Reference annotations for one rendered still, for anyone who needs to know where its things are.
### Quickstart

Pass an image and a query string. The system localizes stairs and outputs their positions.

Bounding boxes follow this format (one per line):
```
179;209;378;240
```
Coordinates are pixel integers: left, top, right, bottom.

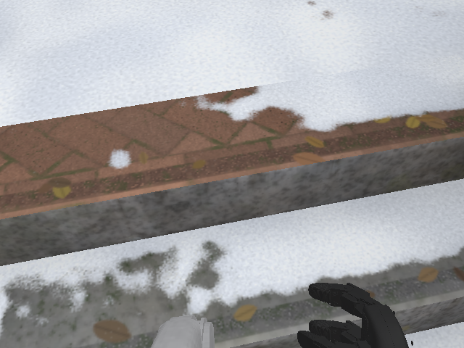
0;137;464;348

